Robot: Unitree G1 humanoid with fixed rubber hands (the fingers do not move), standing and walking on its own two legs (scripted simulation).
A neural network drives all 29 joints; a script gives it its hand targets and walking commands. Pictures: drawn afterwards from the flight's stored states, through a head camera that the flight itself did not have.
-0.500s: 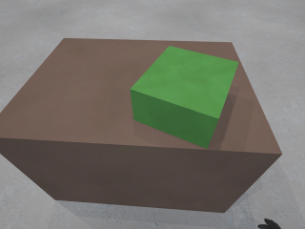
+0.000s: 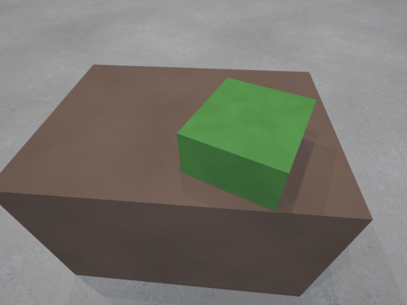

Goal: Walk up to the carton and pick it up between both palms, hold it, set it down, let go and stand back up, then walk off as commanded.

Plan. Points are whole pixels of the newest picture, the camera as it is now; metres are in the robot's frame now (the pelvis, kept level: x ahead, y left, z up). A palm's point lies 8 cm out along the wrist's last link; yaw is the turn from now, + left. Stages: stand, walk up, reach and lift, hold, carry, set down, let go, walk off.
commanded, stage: walk up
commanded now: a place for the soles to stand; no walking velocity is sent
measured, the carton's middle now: (248, 136) +0.60 -0.09 -0.02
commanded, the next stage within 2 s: none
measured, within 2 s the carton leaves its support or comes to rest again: neither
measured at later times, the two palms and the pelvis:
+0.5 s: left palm (90, 295) +0.20 +0.28 -0.14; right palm out of the picture +0.07 -0.37 -0.08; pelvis +0.10 -0.03 -0.01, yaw -5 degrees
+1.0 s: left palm (123, 269) +0.25 +0.22 -0.13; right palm out of the picture +0.20 -0.40 -0.12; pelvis +0.14 -0.09 -0.02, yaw -2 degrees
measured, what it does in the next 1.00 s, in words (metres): walks ahead: right foot, then left foot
